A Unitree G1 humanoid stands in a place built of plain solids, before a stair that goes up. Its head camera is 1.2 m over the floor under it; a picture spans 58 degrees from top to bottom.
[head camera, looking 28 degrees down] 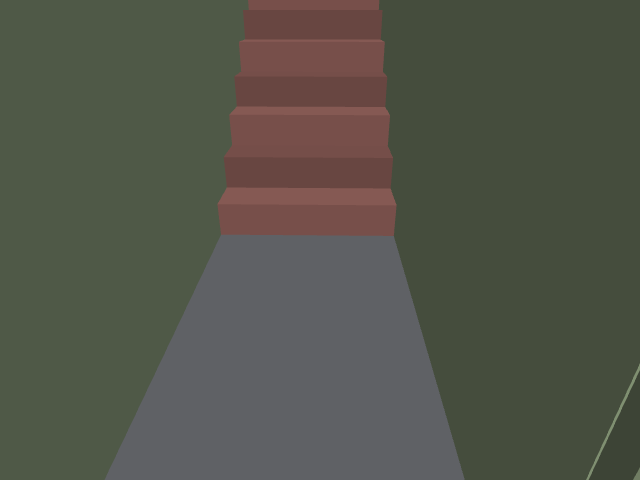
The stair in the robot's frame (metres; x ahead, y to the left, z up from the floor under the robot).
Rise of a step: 0.20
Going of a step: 0.27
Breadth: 1.14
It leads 1 degrees to the right of straight ahead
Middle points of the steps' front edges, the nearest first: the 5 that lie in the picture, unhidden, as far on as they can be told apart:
2.32 0.08 0.20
2.58 0.07 0.40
2.85 0.07 0.60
3.12 0.06 0.80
3.39 0.06 1.00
